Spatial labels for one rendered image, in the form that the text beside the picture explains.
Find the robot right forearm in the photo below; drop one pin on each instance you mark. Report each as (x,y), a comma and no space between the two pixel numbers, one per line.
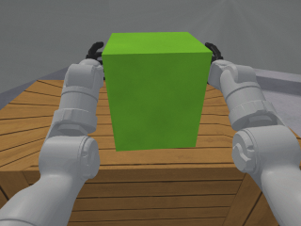
(243,95)

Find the robot right upper arm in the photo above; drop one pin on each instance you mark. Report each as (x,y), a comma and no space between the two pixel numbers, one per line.
(271,156)

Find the robot left upper arm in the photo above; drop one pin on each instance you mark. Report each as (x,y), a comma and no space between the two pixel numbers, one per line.
(66,163)

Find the carton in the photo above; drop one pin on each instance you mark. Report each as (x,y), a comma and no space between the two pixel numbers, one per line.
(156,84)

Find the robot left hand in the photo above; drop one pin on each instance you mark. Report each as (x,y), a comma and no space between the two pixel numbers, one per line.
(93,54)

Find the pedestal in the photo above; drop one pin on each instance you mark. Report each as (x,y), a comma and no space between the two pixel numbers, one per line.
(189,186)

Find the robot left forearm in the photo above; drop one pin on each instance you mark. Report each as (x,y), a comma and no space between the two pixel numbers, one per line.
(76,115)

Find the robot right hand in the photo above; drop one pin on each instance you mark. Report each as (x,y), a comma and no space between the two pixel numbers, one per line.
(216,52)

